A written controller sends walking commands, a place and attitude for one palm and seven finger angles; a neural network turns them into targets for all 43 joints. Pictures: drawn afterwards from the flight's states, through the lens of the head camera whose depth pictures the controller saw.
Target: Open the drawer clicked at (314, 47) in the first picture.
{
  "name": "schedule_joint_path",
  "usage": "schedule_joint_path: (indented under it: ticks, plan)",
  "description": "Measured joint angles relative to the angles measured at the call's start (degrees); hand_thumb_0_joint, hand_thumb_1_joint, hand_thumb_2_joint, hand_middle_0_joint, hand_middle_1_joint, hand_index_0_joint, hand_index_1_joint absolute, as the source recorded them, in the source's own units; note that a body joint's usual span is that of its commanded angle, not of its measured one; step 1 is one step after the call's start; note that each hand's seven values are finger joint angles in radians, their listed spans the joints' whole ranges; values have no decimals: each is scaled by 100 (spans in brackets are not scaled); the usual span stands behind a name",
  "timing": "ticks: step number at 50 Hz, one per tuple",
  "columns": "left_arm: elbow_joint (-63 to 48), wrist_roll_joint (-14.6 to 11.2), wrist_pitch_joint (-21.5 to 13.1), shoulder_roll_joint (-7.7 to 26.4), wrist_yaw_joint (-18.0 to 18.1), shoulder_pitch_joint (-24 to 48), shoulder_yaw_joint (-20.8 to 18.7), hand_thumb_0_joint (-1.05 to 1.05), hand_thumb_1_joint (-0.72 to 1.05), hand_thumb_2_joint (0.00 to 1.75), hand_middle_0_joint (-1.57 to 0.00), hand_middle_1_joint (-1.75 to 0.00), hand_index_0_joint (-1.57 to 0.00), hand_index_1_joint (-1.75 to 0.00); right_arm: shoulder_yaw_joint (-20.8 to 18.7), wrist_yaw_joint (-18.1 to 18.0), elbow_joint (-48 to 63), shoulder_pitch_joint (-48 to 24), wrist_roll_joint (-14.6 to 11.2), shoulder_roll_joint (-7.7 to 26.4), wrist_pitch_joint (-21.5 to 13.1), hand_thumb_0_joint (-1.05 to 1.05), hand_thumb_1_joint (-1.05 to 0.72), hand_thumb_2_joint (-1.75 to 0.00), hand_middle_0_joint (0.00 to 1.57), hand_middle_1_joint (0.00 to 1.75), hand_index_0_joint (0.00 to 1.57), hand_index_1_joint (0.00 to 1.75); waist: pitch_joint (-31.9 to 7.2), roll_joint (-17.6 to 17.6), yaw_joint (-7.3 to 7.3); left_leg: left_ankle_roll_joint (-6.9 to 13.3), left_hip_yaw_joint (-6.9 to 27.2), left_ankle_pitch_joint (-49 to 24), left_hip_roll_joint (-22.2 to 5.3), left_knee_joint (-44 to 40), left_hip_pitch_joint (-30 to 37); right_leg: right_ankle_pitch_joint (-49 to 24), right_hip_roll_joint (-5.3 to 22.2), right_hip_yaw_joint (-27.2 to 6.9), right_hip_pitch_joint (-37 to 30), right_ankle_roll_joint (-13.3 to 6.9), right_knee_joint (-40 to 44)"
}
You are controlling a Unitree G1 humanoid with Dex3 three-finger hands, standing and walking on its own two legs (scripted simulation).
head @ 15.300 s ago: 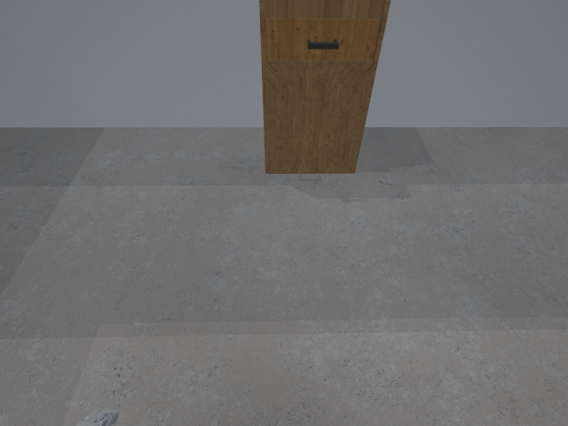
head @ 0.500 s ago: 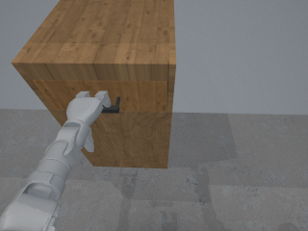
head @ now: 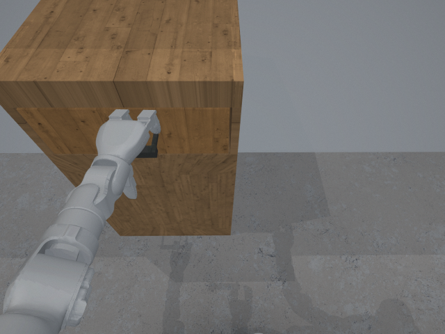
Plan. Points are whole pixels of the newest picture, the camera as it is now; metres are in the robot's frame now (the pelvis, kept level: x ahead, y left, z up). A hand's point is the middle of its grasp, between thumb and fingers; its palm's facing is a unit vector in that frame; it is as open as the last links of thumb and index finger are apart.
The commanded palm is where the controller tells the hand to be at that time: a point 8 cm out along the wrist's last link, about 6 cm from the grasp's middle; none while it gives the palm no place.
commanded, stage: move the hooked fingers above the handle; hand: left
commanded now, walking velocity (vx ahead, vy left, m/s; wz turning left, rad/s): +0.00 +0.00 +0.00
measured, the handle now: (131, 144) +0.52 +0.21 -0.03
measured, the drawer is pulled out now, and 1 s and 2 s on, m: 0.00 0.00 0.00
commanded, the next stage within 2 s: none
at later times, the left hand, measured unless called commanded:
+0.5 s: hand (133, 139) +0.48 +0.18 +0.04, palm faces +0.12 -0.10 -0.99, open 13.8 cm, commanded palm +0.45 +0.21 +0.08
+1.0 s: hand (133, 150) +0.46 +0.18 +0.02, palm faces +0.08 -0.10 -0.99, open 13.8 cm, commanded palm +0.45 +0.21 +0.08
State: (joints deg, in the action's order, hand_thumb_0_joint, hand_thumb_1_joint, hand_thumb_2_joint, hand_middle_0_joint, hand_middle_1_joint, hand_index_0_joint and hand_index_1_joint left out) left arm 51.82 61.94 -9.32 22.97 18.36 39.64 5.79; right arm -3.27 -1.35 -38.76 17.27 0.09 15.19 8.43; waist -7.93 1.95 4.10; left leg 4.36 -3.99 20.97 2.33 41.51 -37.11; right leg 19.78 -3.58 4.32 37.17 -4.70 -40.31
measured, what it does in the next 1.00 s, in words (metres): stands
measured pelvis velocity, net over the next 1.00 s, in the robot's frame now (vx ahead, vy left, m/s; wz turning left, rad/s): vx -0.02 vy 0.03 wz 0.01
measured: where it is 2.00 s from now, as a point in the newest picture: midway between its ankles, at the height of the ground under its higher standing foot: outside the picture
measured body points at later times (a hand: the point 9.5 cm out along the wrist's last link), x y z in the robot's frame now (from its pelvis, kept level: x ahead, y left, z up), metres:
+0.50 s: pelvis -0.01 +0.03 -0.01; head +0.08 +0.02 +0.43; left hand +0.47 +0.18 +0.09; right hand +0.03 -0.25 -0.14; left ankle -0.02 +0.07 -0.71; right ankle -0.01 -0.07 -0.71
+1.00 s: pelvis -0.02 +0.03 -0.02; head +0.07 +0.03 +0.42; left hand +0.45 +0.18 +0.08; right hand +0.00 -0.26 -0.14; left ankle -0.02 +0.07 -0.71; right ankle -0.01 -0.07 -0.71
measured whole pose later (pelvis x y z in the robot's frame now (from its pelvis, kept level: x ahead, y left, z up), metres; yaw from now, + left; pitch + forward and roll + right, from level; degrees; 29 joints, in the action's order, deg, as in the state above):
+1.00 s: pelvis -0.02 +0.03 -0.02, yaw +0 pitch +19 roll -2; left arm 55.9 62.8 -8.5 21.8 24.6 46.3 7.2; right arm -2.9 -1.1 -40.2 20.1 1.4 16.1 6.8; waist -8.2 2.9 5.7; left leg 6.3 -3.8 22.9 3.2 49.0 -45.1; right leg 21.3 -2.3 5.0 44.3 -2.7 -46.7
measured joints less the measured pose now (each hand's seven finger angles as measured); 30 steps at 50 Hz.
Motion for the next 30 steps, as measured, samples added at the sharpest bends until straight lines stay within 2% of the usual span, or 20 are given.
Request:
schedule_joint_path:
  ticks: [2, 5, 7, 10, 11, 13, 15, 17, 20, 22, 24, 27, 30]
  plan:
    - [121, 73, 132, 41, 319, 83, -242, 1, -49, 30, -32, -120, -32, -120, 16, 25, 20, -31, 24, 14, 9, 1, -91, -90, 20, 30, 20, 30, -27, 21, 49, 15, -64, 42, -20, 103, -135, 23, -13, -54, 160, 13, -117]
    - [485, 94, 661, 173, 631, 256, -384, 1, -49, 30, -32, -120, -32, -120, 32, 78, 52, -29, 6, 1, 42, 1, -91, -90, 20, 30, 20, 30, -36, 69, 78, 35, -135, 52, -41, 150, -248, 10, -29, -119, 298, 37, -175]
    - [787, 60, 1019, 255, 595, 359, -381, 1, -49, 30, -32, -120, -32, -120, 47, 115, 47, 0, -34, -20, 70, 1, -91, -90, 20, 30, 20, 30, -20, 95, 69, 48, -157, 28, -45, 113, -250, -24, -34, -142, 304, 52, -135]
    - [1037, -150, 1337, 333, 184, 371, -192, 1, -49, 30, -32, -120, -32, -120, 77, 110, 33, 101, -110, -68, 99, 1, -91, -90, 20, 30, 20, 30, 36, 103, 41, 64, -144, -32, -40, -19, -131, -96, -37, -142, 168, 75, 25]
    - [1030, -253, 1341, 336, -16, 351, -65, 0, -49, 30, -32, -120, -32, -120, 84, 91, 27, 147, -121, -85, 95, 1, -91, -90, 20, 30, 20, 30, 65, 98, 35, 68, -117, -54, -30, -64, -76, -116, -30, -120, 96, 81, 87]
    - [854, -408, 1129, 295, -393, 266, 148, 0, -49, 30, -32, -120, -32, -120, 85, 37, 3, 237, -110, -112, 62, 1, -91, -90, 20, 30, 20, 30, 117, 74, 24, 79, -49, -85, -4, -125, 20, -140, -9, -59, -40, 90, 187]
    - [519, -444, 736, 220, -621, 149, 335, 0, -49, 30, -32, -120, -32, -120, 65, -23, -25, 315, -70, -121, 13, 1, -91, -90, 20, 30, 20, 30, 131, 48, 15, 92, 15, -82, 25, -119, 59, -129, 16, 1, -115, 100, 215]
    - [178, -365, 264, 135, -631, 83, 427, 0, -49, 30, -32, -120, -32, -120, 30, -62, -55, 363, -28, -103, -42, 1, -91, -90, 20, 30, 20, 30, 99, 40, 11, 109, 59, -43, 50, -42, 25, -85, 43, 48, -107, 115, 161]
    - [41, -102, -232, -7, -198, 203, 333, 0, -49, 30, -32, -120, -33, -120, 16, -46, -109, 313, 24, -33, -89, 1, -91, -90, 20, 30, 20, 30, -6, 52, 62, 140, 56, 63, 71, 181, -166, 21, 74, 60, 79, 142, -61]
    - [221, 35, -181, -51, 248, 412, 92, 0, -49, 30, -32, -120, -33, -120, 51, 1, -106, 208, 50, 6, -91, 1, -91, -90, 20, 30, 20, 30, -56, 63, 135, 161, 7, 128, 70, 335, -341, 84, 84, 24, 278, 156, -240]
    - [493, 91, 118, -44, 665, 651, -70, 0, -49, 30, -34, -122, -32, -120, 74, 69, -52, 111, 71, 18, -77, 1, -91, -90, 20, 30, 20, 30, -77, 89, 185, 184, -57, 163, 56, 444, -507, 107, 79, -28, 469, 177, -369]
    - [726, 169, 615, -265, 1122, 828, 6, 0, -49, 30, -41, -129, -33, -122, 102, 177, -3, 45, 58, 18, 16, 1, -91, -90, 20, 30, 20, 30, -113, 152, 125, 217, -137, 151, 37, 472, -622, 71, 66, -101, 612, 211, -411]
    - [935, 231, 1234, -461, 1122, 949, 120, 0, -49, 30, -41, -129, -32, -126, 190, 212, -1, -46, -16, -34, 204, 1, -91, -90, 20, 30, 20, 30, -137, 170, 92, 231, -211, 89, 23, 358, -536, -9, 48, -181, 560, 229, -322]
